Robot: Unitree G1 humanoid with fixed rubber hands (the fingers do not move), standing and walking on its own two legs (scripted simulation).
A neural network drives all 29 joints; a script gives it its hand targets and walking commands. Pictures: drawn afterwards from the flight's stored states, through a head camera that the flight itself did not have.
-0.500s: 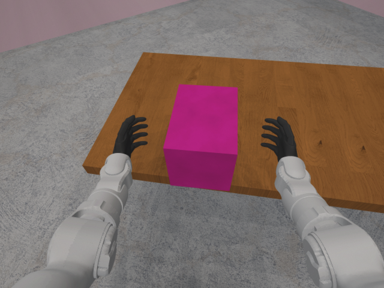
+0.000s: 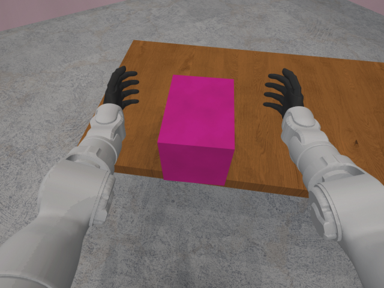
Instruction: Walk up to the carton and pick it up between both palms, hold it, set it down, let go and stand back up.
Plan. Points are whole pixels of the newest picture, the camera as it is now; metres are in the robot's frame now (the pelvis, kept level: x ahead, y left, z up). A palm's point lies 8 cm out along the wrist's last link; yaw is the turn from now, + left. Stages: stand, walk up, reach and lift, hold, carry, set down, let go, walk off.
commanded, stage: reach and lift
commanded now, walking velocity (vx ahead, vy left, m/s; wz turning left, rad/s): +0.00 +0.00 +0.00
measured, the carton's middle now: (198, 129) +0.52 +0.01 -0.02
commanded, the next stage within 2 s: none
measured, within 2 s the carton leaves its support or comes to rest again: neither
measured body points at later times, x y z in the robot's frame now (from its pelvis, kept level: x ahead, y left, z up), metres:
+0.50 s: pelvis +0.01 +0.00 +0.00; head +0.13 +0.02 +0.43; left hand +0.50 +0.19 +0.04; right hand +0.49 -0.16 +0.05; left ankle -0.01 +0.13 -0.72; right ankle +0.03 -0.10 -0.72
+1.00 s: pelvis +0.02 +0.01 -0.01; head +0.15 +0.02 +0.42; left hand +0.51 +0.16 +0.03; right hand +0.49 -0.14 +0.03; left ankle -0.01 +0.13 -0.72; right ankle +0.03 -0.10 -0.72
